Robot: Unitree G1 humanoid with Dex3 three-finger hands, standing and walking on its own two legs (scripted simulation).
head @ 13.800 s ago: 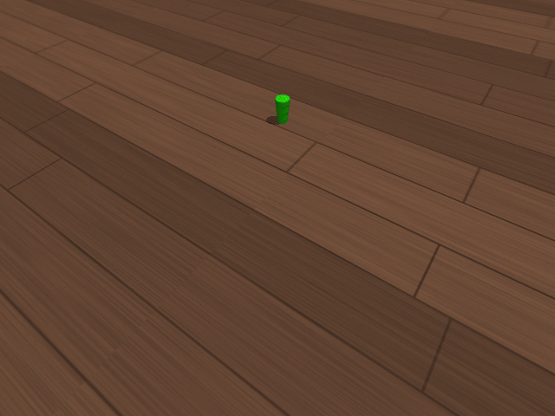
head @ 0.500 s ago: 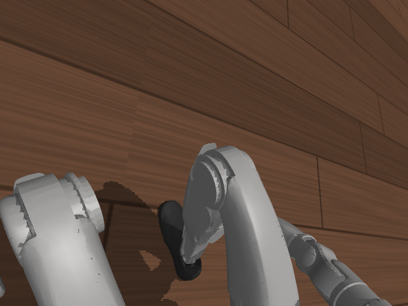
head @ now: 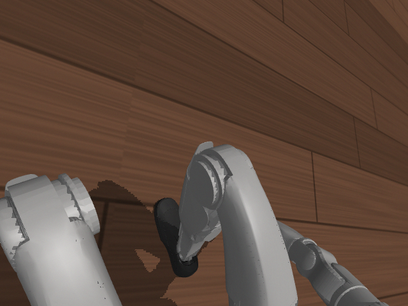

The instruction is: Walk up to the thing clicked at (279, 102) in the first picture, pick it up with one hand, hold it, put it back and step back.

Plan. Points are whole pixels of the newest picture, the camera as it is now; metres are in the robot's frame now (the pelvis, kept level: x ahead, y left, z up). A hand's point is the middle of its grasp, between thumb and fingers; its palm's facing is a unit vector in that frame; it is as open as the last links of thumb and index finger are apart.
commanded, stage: settle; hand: left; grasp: from the side
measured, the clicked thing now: out of the picture +0.42 +0.31 -0.20
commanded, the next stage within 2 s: lift in 1.90 s
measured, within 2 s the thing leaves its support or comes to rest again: leaves its support in 0.20 s
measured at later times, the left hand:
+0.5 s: hand out of the picture +0.39 +0.33 -0.09, palm faces +0.41 -0.91 -0.03, open 11.4 cm
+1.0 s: hand out of the picture +0.38 +0.32 +0.00, palm faces +0.39 -0.92 -0.05, open 11.4 cm
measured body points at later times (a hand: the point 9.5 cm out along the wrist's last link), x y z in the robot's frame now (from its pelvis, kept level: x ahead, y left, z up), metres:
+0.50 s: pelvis +0.01 -0.01 +0.02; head +0.20 +0.16 +0.39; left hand +0.36 +0.38 -0.08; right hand +0.20 -0.24 -0.04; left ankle +0.09 +0.13 -0.25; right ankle +0.15 -0.12 -0.25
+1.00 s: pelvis +0.03 -0.02 +0.06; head +0.22 +0.09 +0.45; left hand +0.36 +0.37 +0.00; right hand +0.21 -0.25 -0.06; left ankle +0.09 +0.13 -0.25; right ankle +0.15 -0.12 -0.25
